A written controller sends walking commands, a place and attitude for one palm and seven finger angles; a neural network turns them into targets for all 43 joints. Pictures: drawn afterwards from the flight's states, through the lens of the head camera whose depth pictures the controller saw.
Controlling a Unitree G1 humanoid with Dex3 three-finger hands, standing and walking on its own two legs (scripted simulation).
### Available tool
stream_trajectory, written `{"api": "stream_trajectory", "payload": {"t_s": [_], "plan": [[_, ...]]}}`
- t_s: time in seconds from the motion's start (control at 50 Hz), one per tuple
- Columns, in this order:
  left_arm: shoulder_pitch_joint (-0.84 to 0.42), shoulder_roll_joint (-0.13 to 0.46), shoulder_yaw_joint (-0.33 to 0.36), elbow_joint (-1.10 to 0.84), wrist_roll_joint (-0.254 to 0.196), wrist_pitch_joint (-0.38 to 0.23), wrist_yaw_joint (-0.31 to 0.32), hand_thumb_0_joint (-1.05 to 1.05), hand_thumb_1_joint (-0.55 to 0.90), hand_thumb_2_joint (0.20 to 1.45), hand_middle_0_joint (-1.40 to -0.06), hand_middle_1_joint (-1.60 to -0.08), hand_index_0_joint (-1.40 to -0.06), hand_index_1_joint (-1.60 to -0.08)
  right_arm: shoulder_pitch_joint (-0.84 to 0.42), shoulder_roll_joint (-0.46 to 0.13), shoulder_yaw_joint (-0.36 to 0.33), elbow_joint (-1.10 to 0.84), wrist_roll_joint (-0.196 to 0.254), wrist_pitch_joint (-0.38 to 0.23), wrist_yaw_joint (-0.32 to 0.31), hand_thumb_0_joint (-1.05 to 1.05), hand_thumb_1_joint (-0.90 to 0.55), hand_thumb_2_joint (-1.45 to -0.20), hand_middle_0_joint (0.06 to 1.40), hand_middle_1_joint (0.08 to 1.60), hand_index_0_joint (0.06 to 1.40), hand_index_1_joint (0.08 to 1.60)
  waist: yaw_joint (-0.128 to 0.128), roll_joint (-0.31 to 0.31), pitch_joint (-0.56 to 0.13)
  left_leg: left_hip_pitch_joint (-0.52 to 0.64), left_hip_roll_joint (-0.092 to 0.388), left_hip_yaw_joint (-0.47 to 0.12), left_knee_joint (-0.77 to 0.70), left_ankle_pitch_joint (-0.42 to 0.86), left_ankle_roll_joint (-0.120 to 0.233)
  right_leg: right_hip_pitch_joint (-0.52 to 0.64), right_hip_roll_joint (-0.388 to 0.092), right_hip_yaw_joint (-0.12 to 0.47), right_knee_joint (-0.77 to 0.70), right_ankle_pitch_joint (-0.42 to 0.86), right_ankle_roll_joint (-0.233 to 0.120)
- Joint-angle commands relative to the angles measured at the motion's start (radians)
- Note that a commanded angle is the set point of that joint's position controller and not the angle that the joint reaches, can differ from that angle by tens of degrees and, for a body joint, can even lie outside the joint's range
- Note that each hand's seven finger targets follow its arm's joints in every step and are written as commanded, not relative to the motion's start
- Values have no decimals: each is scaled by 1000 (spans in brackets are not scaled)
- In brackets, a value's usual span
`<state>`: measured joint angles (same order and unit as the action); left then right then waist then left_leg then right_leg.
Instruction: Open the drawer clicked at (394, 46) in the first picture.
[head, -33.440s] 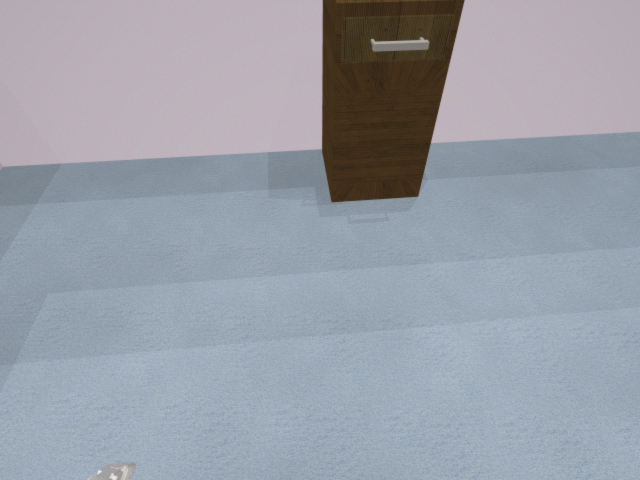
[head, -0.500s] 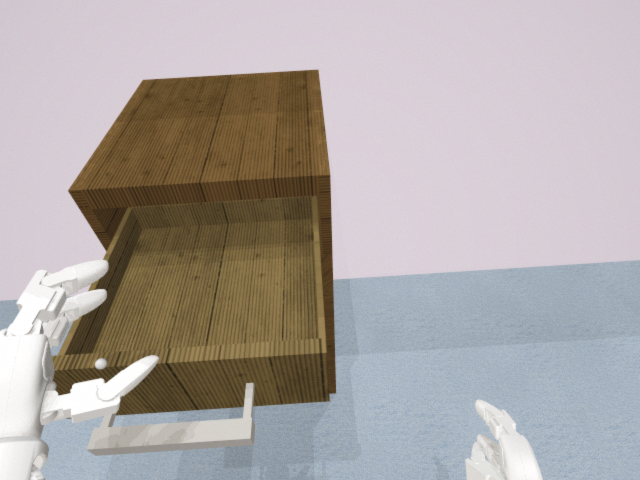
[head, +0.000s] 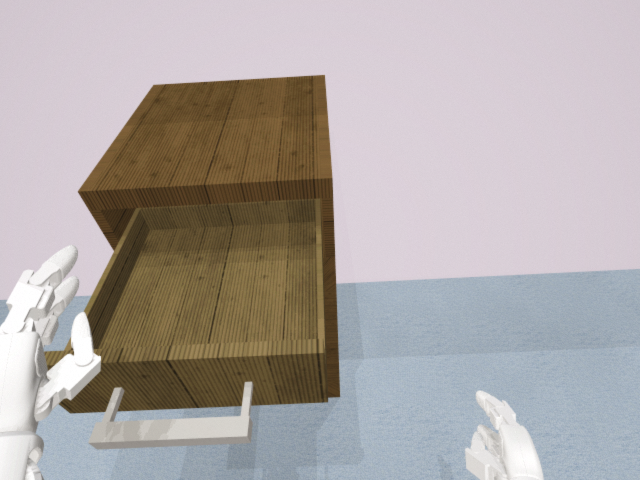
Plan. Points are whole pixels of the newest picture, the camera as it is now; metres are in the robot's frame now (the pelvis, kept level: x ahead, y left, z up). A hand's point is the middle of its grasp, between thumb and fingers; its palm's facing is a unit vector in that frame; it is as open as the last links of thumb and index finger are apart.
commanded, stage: step back with the hand held close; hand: left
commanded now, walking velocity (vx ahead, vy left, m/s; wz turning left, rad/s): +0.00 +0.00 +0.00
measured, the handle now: (177, 413) +0.20 +0.22 -0.03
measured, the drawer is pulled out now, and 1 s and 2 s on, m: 0.30 0.30 0.30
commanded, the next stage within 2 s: stop stepping back and stand still in 1.24 s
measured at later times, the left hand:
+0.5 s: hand (51, 389) +0.15 +0.26 +0.15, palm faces +0.28 -0.80 -0.52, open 7.4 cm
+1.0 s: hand out of the picture +0.08 +0.29 +0.16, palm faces +0.40 -0.81 -0.43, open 7.4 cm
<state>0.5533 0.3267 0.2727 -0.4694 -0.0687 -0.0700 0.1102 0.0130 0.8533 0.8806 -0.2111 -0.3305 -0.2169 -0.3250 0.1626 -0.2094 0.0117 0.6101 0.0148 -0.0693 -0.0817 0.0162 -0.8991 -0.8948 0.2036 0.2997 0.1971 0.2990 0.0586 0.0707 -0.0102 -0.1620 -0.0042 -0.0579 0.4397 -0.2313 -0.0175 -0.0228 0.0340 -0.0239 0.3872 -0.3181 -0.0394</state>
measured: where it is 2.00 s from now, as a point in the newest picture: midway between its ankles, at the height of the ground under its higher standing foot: outside the picture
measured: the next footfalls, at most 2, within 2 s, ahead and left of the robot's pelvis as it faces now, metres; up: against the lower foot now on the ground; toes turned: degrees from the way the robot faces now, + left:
right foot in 1.22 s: -0.23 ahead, -0.09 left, +0.00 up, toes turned -2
left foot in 1.44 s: -0.15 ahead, +0.07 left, +0.00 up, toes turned +2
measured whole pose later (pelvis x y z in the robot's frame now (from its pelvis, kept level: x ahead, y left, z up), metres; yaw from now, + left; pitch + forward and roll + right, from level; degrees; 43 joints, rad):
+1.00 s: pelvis -0.11 +0.04 -0.02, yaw +2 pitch +0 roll -4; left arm 0.58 0.42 0.40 -0.66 -0.03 -0.20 0.16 0.01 0.89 0.90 -0.21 -0.31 -0.22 -0.30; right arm 0.19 -0.19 -0.01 0.58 0.01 -0.06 -0.07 0.02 -0.90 -0.89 0.20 0.30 0.20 0.30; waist 0.00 0.00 0.03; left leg -0.50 0.01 -0.05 0.62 -0.12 0.03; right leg -0.40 0.05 -0.03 0.79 -0.42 0.00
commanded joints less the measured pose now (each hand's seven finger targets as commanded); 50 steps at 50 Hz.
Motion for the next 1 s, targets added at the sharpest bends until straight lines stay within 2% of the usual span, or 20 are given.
{"api": "stream_trajectory", "payload": {"t_s": [0.0, 0.04, 0.06, 0.08, 0.12, 0.2, 0.24, 0.34, 0.44, 0.6, 0.66, 0.7, 0.74, 0.8, 0.84, 0.88, 0.9, 0.94, 0.96, 0.98], "plan": [[-52, 156, 113, -172, -8, -58, 13, 0, 900, 900, -200, -300, -200, -300, -151, -87, -30, -162, 0, -50, -5, 0, -900, -900, 200, 300, 200, 300, -6, -50, -30, 130, 6, 49, -7, 247, 42, -154, -44, -18, -83, 346, 35], [-81, 171, 116, -205, -5, -63, 13, 0, 900, 900, -200, -300, -200, -300, -157, -89, -31, -169, 2, -54, -5, 0, -900, -900, 200, 300, 200, 300, -5, -26, -37, 133, 5, 48, -12, 245, 39, -151, -45, -11, -90, 332, 32], [-195, 315, 255, -298, 4, -106, 21, 0, 900, 900, -200, -300, -200, -300, -115, -118, -31, -193, -2, -33, 2, 0, -900, -900, 200, 300, 200, 300, -32, -65, 69, 24, 19, 5, 41, 234, 60, -249, -91, 35, -143, 389, 47], [-95, 227, 199, -186, 8, -108, 7, 0, 900, 900, -200, -300, -200, -300, -115, -95, -36, -170, -2, -19, 4, 0, -900, -900, 200, 300, 200, 300, -42, -136, 40, 21, 21, -5, 73, 250, 59, -231, -110, 26, -130, 435, 45], [-41, 193, 156, -178, 15, -110, -3, 0, 900, 900, -200, -300, -200, -300, -126, -102, -39, -187, 2, -2, 8, 0, -900, -900, 200, 300, 200, 300, -47, -171, 2, 11, 18, 6, 110, 275, 59, -210, -134, 34, -107, 540, 49], [65, 189, 166, -278, 16, -132, -3, 0, 900, 900, -200, -300, -200, -300, -109, -123, -54, -213, 2, 22, 14, 0, -900, -900, 200, 300, 200, 300, -45, -10, -141, 35, 41, 4, 79, 433, 63, -142, -127, 14, -21, 521, 39], [97, 219, 195, -330, 14, -134, 5, 0, 900, 900, -200, -300, -200, -300, -109, -126, -60, -222, 5, 33, 13, 0, -900, -900, 200, 300, 200, 300, -43, 8, -195, 43, 58, -1, 78, 505, 63, -126, -115, 7, 3, 503, 40], [121, 260, 243, -384, 8, -127, 20, 0, 900, 900, -200, -300, -200, -300, -112, -122, -72, -238, 12, 50, 0, 0, -900, -900, 200, 300, 200, 300, -49, -41, -214, 10, 82, -24, 79, 532, 56, -134, -101, -1, 42, 477, 39], [134, 245, 234, -366, 5, -124, 27, 0, 900, 900, -200, -300, -200, -300, -114, -123, -76, -233, 13, 39, -5, 0, -900, -900, 200, 300, 200, 300, -52, 10, -172, -50, 105, -64, 37, 422, 59, -178, -81, -3, 59, 319, 38], [123, 224, 229, -382, 12, -154, 31, 0, 900, 900, -200, -300, -200, -300, -106, -134, -63, -243, 7, -5, 3, 0, -900, -900, 200, 300, 200, 300, -57, 37, -94, -381, 134, -141, -107, -175, 88, -83, -42, 12, 133, 94, 42], [112, 227, 235, -391, 18, -171, 36, 0, 900, 900, -200, -300, -200, -300, -95, -132, -61, -239, 3, -23, 5, 0, -900, -900, 200, 300, 200, 300, -61, 30, -78, -419, 117, -131, -79, -283, 86, -107, -52, 35, 100, 43, 38], [95, 226, 228, -405, 18, -182, 39, 0, 900, 900, -200, -300, -200, -300, -82, -137, -63, -235, 3, -36, 9, 0, -900, -900, 200, 300, 200, 300, -65, 5, -67, -371, 92, -113, -11, -290, 69, -199, -79, 60, 40, -49, 21], [75, 245, 232, -421, 14, -187, 51, 0, 900, 900, -200, -300, -200, -300, -69, -139, -71, -213, 4, -43, 6, 0, -900, -900, 200, 300, 200, 300, -73, -52, -76, -199, 39, -54, 166, -212, 34, -390, -157, 129, -64, -126, -23], [30, 219, 196, -407, 15, -182, 65, 0, 900, 900, -200, -300, -200, -300, -63, -120, -66, -173, -4, -39, 4, 0, -900, -900, 200, 300, 200, 300, -82, -133, -66, -66, -3, -2, 351, -118, 11, -554, -264, 157, -107, -73, -75], [13, 237, 214, -407, 16, -172, 69, 0, 900, 900, -200, -300, -200, -300, -77, -118, -63, -166, -8, -36, 0, 0, -900, -900, 200, 300, 200, 300, -82, -115, -64, -72, 18, -19, 237, -83, 14, -519, -221, 100, -45, 3, -52], [20, 237, 216, -414, 14, -175, 66, 0, 900, 900, -200, -300, -200, -300, -91, -121, -57, -188, -4, -34, -2, 0, -900, -900, 200, 300, 200, 300, -73, 29, -42, -192, 117, -157, 4, -92, 46, -426, -91, 21, 107, -27, 13], [23, 242, 223, -429, 18, -178, 63, 0, 900, 900, -200, -300, -200, -300, -102, -131, -55, -208, -2, -43, -2, 0, -900, -900, 200, 300, 200, 300, -68, 161, -37, -328, 212, -263, -156, -169, 81, -316, -17, -9, 264, -89, 41], [0, 258, 242, -433, 41, -197, 60, 0, 900, 900, -200, -300, -200, -300, -84, -125, -66, -212, -9, -64, 5, 0, -900, -900, 200, 300, 200, 300, -75, 256, -51, -533, 317, -398, -340, -469, 148, -162, 37, 31, 599, -189, 48], [6, 248, 255, -405, 44, -198, 61, 0, 900, 900, -200, -300, -200, -300, -66, -121, -69, -202, -17, -68, 10, 0, -900, -900, 200, 300, 200, 300, -76, 235, -41, -575, 329, -401, -344, -492, 168, -162, 43, 51, 713, -182, 48], [4, 239, 243, -424, 36, -200, 59, 0, 900, 900, -200, -300, -200, -300, -60, -107, -67, -196, -20, -75, 20, 0, -900, -900, 200, 300, 200, 300, -70, 166, -51, -488, 307, -366, -282, -378, 171, -247, 25, 71, 714, -186, 42]]}}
